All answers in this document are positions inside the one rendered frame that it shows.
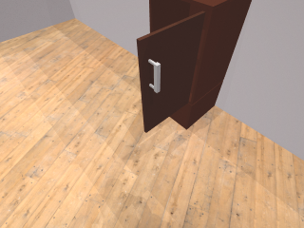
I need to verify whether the handle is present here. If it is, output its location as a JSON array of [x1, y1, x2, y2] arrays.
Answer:
[[148, 59, 161, 93]]

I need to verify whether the cupboard door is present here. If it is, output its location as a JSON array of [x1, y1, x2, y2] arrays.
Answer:
[[136, 11, 206, 133]]

